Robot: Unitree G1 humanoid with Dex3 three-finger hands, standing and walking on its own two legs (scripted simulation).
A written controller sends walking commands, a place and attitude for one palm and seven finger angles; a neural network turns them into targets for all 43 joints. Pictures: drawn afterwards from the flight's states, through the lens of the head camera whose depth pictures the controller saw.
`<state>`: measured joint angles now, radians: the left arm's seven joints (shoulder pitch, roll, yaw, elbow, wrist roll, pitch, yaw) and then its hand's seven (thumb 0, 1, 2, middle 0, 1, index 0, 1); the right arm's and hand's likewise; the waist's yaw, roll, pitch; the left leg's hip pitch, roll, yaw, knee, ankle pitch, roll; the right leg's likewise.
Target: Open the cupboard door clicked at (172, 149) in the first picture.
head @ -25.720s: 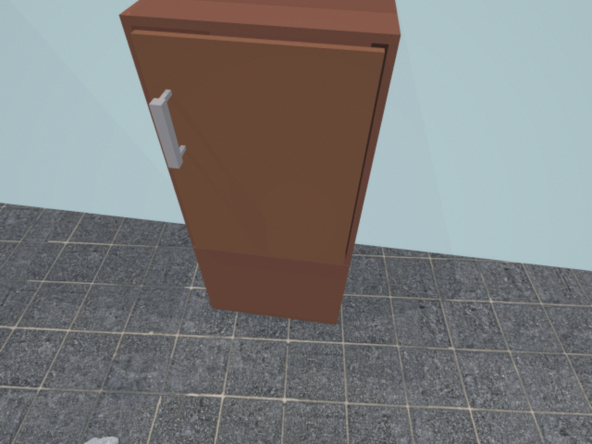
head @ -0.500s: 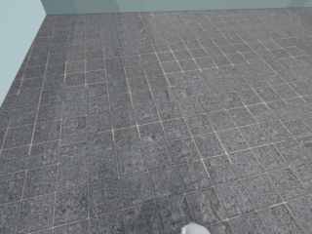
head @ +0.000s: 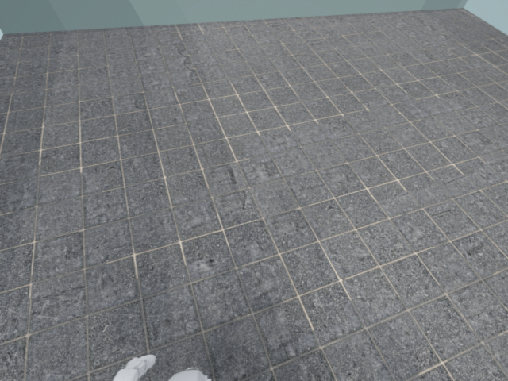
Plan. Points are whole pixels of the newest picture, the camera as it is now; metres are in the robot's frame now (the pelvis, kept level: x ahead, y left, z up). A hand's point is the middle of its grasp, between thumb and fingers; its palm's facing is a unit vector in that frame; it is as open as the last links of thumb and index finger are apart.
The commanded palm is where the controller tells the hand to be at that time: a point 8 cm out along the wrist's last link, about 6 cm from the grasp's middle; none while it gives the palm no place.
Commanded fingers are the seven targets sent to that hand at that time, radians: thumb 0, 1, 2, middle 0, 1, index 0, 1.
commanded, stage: turn to face it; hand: left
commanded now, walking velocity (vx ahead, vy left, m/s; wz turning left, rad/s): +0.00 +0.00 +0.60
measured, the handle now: out of the picture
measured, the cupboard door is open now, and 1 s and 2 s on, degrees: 40 40 40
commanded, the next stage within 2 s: none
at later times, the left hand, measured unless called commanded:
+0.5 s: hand out of the picture +0.09 +0.18 -0.15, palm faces +0.29 -0.91 -0.30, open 7.3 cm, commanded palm none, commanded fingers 0.00 0.90 0.90 -0.20 -0.30 -0.20 -0.30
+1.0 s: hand out of the picture +0.07 +0.18 -0.16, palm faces +0.57 -0.77 -0.28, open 7.4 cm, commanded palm none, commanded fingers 0.00 0.90 0.90 -0.20 -0.30 -0.20 -0.30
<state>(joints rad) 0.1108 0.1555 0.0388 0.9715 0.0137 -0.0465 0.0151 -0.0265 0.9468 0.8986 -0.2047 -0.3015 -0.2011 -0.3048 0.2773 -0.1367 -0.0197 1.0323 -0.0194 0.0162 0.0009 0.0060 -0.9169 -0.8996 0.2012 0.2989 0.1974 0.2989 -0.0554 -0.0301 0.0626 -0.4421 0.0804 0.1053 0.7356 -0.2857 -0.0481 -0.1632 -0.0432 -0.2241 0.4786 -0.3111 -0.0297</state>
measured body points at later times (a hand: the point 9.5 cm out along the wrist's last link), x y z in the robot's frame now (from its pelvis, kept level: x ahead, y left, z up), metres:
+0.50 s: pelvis +0.07 -0.05 +0.00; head +0.12 -0.05 +0.44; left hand +0.08 +0.23 -0.13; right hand +0.23 -0.29 -0.15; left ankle +0.03 +0.08 -0.67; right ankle +0.09 -0.16 -0.74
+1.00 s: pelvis +0.11 -0.06 -0.01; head +0.16 -0.03 +0.44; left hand +0.04 +0.22 -0.14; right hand +0.33 -0.21 -0.15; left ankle +0.04 +0.07 -0.74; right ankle +0.19 -0.16 -0.71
